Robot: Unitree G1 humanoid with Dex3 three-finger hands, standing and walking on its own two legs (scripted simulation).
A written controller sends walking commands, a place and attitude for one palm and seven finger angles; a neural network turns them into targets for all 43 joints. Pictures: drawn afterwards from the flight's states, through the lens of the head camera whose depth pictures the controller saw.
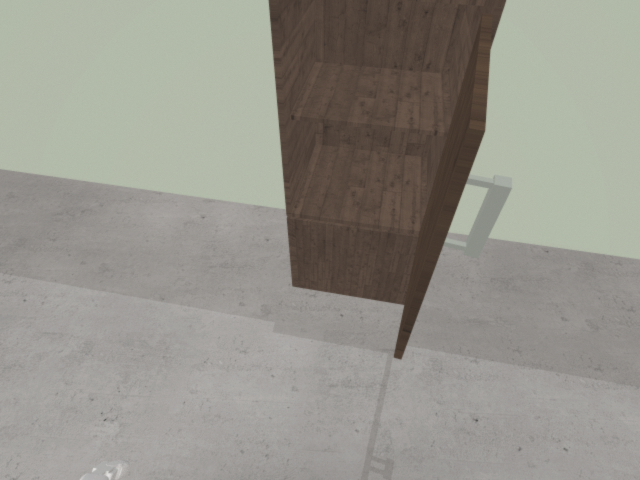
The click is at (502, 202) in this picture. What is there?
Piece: cupboard door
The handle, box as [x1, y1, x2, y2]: [443, 174, 511, 257]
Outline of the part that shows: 510,177 494,175 492,179 469,174 466,183 489,188 466,241 462,242 446,238 443,245 461,249 464,251 464,254 474,257 478,256 511,189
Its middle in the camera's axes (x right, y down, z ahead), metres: +0.23 -0.03 +0.59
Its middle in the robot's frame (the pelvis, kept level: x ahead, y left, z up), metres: +0.48 -0.20 +0.07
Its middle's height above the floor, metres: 0.84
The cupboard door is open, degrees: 83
